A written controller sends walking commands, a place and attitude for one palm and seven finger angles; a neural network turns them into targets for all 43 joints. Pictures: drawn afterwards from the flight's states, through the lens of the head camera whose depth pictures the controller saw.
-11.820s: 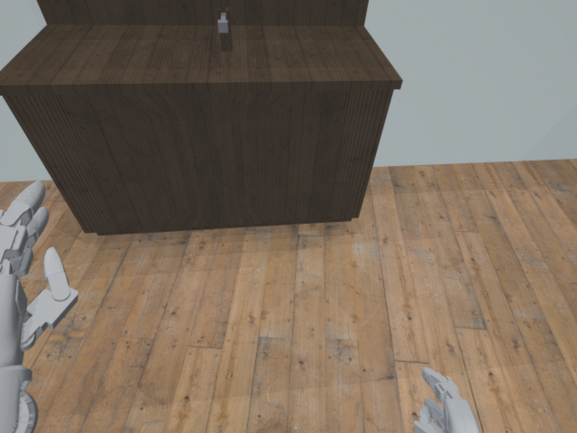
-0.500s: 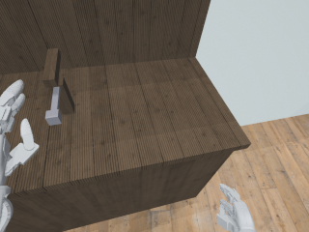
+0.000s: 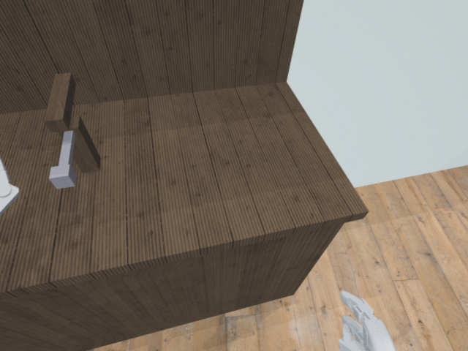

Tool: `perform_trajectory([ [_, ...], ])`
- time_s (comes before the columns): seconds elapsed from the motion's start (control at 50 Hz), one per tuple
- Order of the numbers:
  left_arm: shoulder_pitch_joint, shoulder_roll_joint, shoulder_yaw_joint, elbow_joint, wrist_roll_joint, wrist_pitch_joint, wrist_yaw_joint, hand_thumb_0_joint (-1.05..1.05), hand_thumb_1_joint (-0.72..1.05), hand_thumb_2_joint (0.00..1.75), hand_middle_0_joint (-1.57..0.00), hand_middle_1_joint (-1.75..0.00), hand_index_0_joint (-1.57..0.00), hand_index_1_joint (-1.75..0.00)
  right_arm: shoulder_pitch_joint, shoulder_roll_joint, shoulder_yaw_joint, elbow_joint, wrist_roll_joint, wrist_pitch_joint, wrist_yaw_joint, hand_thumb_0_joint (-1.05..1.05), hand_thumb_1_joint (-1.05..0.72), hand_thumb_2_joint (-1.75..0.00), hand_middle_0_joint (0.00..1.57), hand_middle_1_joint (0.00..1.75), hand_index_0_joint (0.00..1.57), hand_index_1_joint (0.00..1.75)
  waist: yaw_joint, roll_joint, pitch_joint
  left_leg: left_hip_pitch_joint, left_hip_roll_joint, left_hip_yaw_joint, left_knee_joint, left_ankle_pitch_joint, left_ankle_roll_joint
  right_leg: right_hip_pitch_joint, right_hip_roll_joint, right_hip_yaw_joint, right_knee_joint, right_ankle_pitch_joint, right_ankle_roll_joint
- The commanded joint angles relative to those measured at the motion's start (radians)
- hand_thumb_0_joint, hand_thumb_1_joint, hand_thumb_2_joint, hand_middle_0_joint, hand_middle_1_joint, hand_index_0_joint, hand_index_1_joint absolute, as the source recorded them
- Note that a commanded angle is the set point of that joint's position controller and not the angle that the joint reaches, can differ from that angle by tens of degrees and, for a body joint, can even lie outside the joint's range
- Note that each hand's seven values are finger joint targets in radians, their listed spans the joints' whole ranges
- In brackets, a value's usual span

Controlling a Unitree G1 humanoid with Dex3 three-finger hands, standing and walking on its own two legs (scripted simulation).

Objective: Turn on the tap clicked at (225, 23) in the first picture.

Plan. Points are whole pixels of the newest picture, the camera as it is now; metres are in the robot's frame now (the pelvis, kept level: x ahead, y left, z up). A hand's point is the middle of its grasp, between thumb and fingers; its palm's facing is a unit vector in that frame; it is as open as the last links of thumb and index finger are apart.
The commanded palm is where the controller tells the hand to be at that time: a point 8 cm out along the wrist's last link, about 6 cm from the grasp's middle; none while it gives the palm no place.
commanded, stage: come to a stop and stand still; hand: left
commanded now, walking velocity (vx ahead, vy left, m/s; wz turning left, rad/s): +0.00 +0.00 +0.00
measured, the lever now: (63, 176) +0.35 +0.31 +0.10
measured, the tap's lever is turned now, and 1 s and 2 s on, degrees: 0 0 0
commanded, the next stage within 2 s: look again from close up in 0.90 s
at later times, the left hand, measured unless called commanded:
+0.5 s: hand out of the picture +0.18 +0.28 +0.17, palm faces +0.41 -0.85 -0.34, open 7.4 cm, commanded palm +0.12 +0.30 +0.18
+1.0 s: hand out of the picture +0.16 +0.28 +0.16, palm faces +0.40 -0.85 -0.33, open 7.4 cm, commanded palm +0.10 +0.30 +0.18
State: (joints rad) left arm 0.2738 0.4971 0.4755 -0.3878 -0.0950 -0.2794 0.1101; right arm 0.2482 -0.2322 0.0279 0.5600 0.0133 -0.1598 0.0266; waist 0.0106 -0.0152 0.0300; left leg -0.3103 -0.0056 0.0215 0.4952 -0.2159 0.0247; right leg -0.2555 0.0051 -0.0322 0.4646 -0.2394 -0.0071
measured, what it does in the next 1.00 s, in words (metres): stands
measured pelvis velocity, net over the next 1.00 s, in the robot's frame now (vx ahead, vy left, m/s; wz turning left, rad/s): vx -0.05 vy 0.01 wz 0.06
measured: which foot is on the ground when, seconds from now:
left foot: down 0.00-1.00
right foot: down 0.00-1.00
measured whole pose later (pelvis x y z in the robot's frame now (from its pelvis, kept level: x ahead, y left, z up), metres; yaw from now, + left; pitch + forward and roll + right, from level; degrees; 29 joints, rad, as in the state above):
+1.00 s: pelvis -0.05 +0.01 +0.00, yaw +3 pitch -1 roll -1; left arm 0.42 0.41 0.36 -0.43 -0.12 -0.28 0.09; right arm 0.20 -0.20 0.01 0.62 0.03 -0.21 0.00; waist 0.02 -0.03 0.07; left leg -0.33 -0.05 -0.02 0.46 -0.12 0.04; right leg -0.26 -0.04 -0.08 0.45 -0.18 0.02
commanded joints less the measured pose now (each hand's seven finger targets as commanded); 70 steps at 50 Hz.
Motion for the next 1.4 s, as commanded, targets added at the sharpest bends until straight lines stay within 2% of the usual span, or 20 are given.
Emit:
perform_trajectory([
  [0.0, 0.179, 0.115, 0.016, -0.216, -0.016, -0.067, 0.005, 0.0, 0.9, 0.9, -0.2, -0.3, -0.2, -0.3, -0.038, -0.14, -0.074, -0.123, 0.011, -0.073, 0.006, 0.0, -0.9, -0.9, 0.2, 0.3, 0.2, 0.3, 0.042, -0.045, -0.169, 0.107, 0.054, -0.078, -0.041, 0.19, -0.009, 0.044, -0.119, 0.057, -0.063, 0.24, -0.022],
  [0.04, 0.143, 0.157, 0.066, -0.224, -0.021, -0.087, 0.013, 0.0, 0.9, 0.9, -0.2, -0.3, -0.2, -0.3, -0.055, -0.14, -0.069, -0.102, 0.003, -0.08, -0.005, 0.0, -0.9, -0.9, 0.2, 0.3, 0.2, 0.3, 0.031, -0.075, -0.143, 0.078, 0.046, -0.089, -0.034, 0.14, -0.012, 0.025, -0.126, 0.072, -0.072, 0.213, -0.023],
  [0.06, 0.079, 0.232, 0.117, -0.282, -0.015, -0.095, 0.024, 0.0, 0.9, 0.9, -0.2, -0.3, -0.2, -0.3, -0.082, -0.15, -0.064, -0.101, 0.006, -0.075, -0.014, 0.0, -0.9, -0.9, 0.2, 0.3, 0.2, 0.3, 0.026, -0.027, -0.168, 0.091, 0.044, -0.095, -0.035, 0.138, -0.011, 0.027, -0.123, 0.079, -0.054, 0.201, -0.025],
  [0.08, 0.083, 0.195, 0.096, -0.234, -0.011, -0.097, 0.023, 0.0, 0.9, 0.9, -0.2, -0.3, -0.2, -0.3, -0.06, -0.137, -0.063, -0.077, -0.002, -0.072, -0.023, 0.0, -0.9, -0.9, 0.2, 0.3, 0.2, 0.3, 0.019, -0.021, -0.16, 0.069, 0.048, -0.095, -0.038, 0.139, -0.009, 0.043, -0.126, 0.068, -0.054, 0.21, -0.024],
  [0.16, -0.007, 0.203, 0.061, -0.287, -0.011, -0.082, 0.024, 0.0, 0.9, 0.9, -0.2, -0.3, -0.2, -0.3, -0.079, -0.135, -0.058, -0.066, 0.012, -0.081, -0.029, 0.0, -0.9, -0.9, 0.2, 0.3, 0.2, 0.3, 0.018, 0.127, -0.197, 0.096, 0.052, -0.107, -0.025, 0.159, -0.008, 0.058, -0.137, 0.084, -0.036, 0.223, -0.03],
  [0.22, 0.019, 0.144, 0.001, -0.3, -0.009, -0.081, 0.019, 0.0, 0.9, 0.9, -0.2, -0.3, -0.2, -0.3, -0.043, -0.136, -0.057, -0.057, 0.009, -0.098, -0.021, 0.0, -0.9, -0.9, 0.2, 0.3, 0.2, 0.3, 0.026, 0.146, -0.202, 0.099, 0.06, -0.119, -0.027, 0.206, -0.007, 0.069, -0.131, 0.059, -0.028, 0.231, -0.024],
  [0.3, 0.056, 0.1, -0.022, -0.287, -0.01, -0.075, 0.016, 0.0, 0.9, 0.9, -0.2, -0.3, -0.2, -0.3, -0.053, -0.137, -0.072, -0.056, 0.018, -0.101, -0.015, 0.0, -0.9, -0.9, 0.2, 0.3, 0.2, 0.3, 0.019, 0.072, -0.182, 0.11, 0.076, -0.14, -0.051, 0.214, -0.018, 0.055, -0.125, 0.044, -0.03, 0.192, -0.017],
  [0.42, 0.074, 0.085, 0.006, -0.157, -0.028, -0.074, 0.004, 0.0, 0.9, 0.9, -0.2, -0.3, -0.2, -0.3, -0.093, -0.123, -0.074, -0.068, 0.019, -0.077, -0.024, 0.0, -0.9, -0.9, 0.2, 0.3, 0.2, 0.3, 0.011, 0.016, -0.085, 0.036, 0.08, -0.157, -0.126, -0.023, -0.021, -0.009, -0.124, 0.039, -0.085, 0.037, -0.011],
  [0.54, 0.019, 0.075, -0.03, -0.222, -0.024, -0.081, -0.007, 0.0, 0.9, 0.9, -0.2, -0.3, -0.2, -0.3, -0.118, -0.111, -0.066, -0.094, 0.023, -0.085, -0.028, 0.0, -0.9, -0.9, 0.2, 0.3, 0.2, 0.3, 0.008, 0.095, -0.099, 0.027, 0.098, -0.202, -0.192, -0.17, -0.018, -0.007, -0.108, 0.037, -0.069, -0.057, -0.006],
  [0.56, 0.002, 0.105, -0.009, -0.263, -0.019, -0.082, -0.003, 0.0, 0.9, 0.9, -0.2, -0.3, -0.2, -0.3, -0.136, -0.117, -0.067, -0.1, 0.027, -0.089, -0.03, 0.0, -0.9, -0.9, 0.2, 0.3, 0.2, 0.3, 0.012, 0.129, -0.126, 0.05, 0.103, -0.214, -0.207, -0.162, -0.022, 0.005, -0.102, 0.035, -0.045, -0.051, -0.003],
  [0.62, 0.021, 0.086, -0.029, -0.288, -0.014, -0.081, -0.001, 0.0, 0.9, 0.9, -0.2, -0.3, -0.2, -0.3, -0.118, -0.108, -0.062, -0.096, 0.017, -0.098, -0.026, 0.0, -0.9, -0.9, 0.2, 0.3, 0.2, 0.3, 0.017, 0.127, -0.144, 0.041, 0.113, -0.227, -0.221, -0.143, -0.026, 0.029, -0.098, 0.025, -0.02, -0.027, 0.0],
  [0.66, 0.035, 0.118, -0.003, -0.296, -0.014, -0.071, 0.005, 0.0, 0.9, 0.9, -0.2, -0.3, -0.2, -0.3, -0.138, -0.114, -0.063, -0.099, 0.022, -0.103, -0.028, 0.0, -0.9, -0.9, 0.2, 0.3, 0.2, 0.3, 0.018, 0.134, -0.155, 0.064, 0.105, -0.219, -0.208, -0.109, -0.034, 0.027, -0.105, 0.035, -0.029, -0.028, -0.001],
  [0.9, 0.088, 0.08, -0.017, -0.238, -0.029, -0.06, -0.001, 0.0, 0.9, 0.9, -0.2, -0.3, -0.2, -0.3, -0.13, -0.108, -0.073, -0.102, 0.029, -0.1, -0.035, 0.0, -0.9, -0.9, 0.2, 0.3, 0.2, 0.3, 0.01, 0.058, -0.117, 0.06, 0.082, -0.193, -0.162, -0.094, -0.025, 0.005, -0.127, 0.045, -0.105, -0.048, -0.009],
  [1.06, 0.099, 0.106, 0.001, -0.257, -0.03, -0.046, 0.008, 0.0, 0.9, 0.9, -0.2, -0.3, -0.2, -0.3, -0.143, -0.115, -0.073, -0.106, 0.032, -0.101, -0.043, 0.0, -0.9, -0.9, 0.2, 0.3, 0.2, 0.3, 0.011, 0.075, -0.106, 0.07, 0.075, -0.194, -0.148, -0.08, -0.019, -0.003, -0.132, 0.059, -0.122, -0.055, -0.011],
  [1.08, 0.09, 0.073, -0.029, -0.258, -0.031, -0.048, 0.006, 0.0, 0.9, 0.9, -0.2, -0.3, -0.2, -0.3, -0.134, -0.11, -0.07, -0.101, 0.027, -0.096, -0.042, 0.0, -0.9, -0.9, 0.2, 0.3, 0.2, 0.3, 0.008, 0.073, -0.098, 0.059, 0.078, -0.193, -0.151, -0.094, -0.017, -0.005, -0.129, 0.052, -0.124, -0.059, -0.011],
  [1.16, 0.083, 0.11, -0.001, -0.277, -0.029, -0.041, 0.011, 0.0, 0.9, 0.9, -0.2, -0.3, -0.2, -0.3, -0.14, -0.119, -0.074, -0.108, 0.033, -0.099, -0.045, 0.0, -0.9, -0.9, 0.2, 0.3, 0.2, 0.3, 0.008, 0.101, -0.119, 0.084, 0.078, -0.198, -0.143, -0.06, -0.019, 0.004, -0.132, 0.058, -0.118, -0.045, -0.014],
  [1.18, 0.081, 0.072, -0.031, -0.269, -0.031, -0.043, 0.008, 0.0, 0.9, 0.9, -0.2, -0.3, -0.2, -0.3, -0.132, -0.112, -0.071, -0.101, 0.028, -0.095, -0.046, 0.0, -0.9, -0.9, 0.2, 0.3, 0.2, 0.3, 0.008, 0.087, -0.119, 0.079, 0.085, -0.2, -0.154, -0.067, -0.018, 0.007, -0.126, 0.045, -0.112, -0.045, -0.012],
  [1.34, 0.072, 0.059, -0.045, -0.243, -0.031, -0.027, 0.009, 0.0, 0.9, 0.9, -0.2, -0.3, -0.2, -0.3, -0.14, -0.112, -0.071, -0.112, 0.032, -0.092, -0.047, 0.0, -0.9, -0.9, 0.2, 0.3, 0.2, 0.3, 0.009, 0.061, -0.087, 0.073, 0.081, -0.192, -0.152, -0.097, -0.012, -0.01, -0.13, 0.061, -0.142, -0.072, -0.011],
  [1.36, -0.786, 0.832, 0.167, -0.654, 0.067, -0.173, 0.028, 0.0, 0.9, 0.9, -0.2, -0.3, -0.2, -0.3, 0.052, -0.148, 0.174, -0.255, 0.097, -0.029, -0.143, 0.0, -0.9, -0.9, 0.2, 0.3, 0.2, 0.3, -0.048, 0.27, -0.098, -0.002, 0.009, -0.1, -0.076, -0.265, 0.03, 0.094, -0.013, 0.074, -0.097, -0.121, 0.046],
  [1.38, -0.406, 0.294, 0.178, -0.02, 0.067, 0.029, -0.021, 0.0, 0.9, 0.9, -0.2, -0.3, -0.2, -0.3, -0.128, -0.12, -0.056, -0.098, -0.044, -0.055, -0.103, 0.0, -0.9, -0.9, 0.2, 0.3, 0.2, 0.3, 0.097, 0.234, -0.299, 0.178, 0.017, -0.038, -0.086, -0.031, -0.033, 0.09, -0.005, -0.024, 0.029, -0.02, -0.034],
])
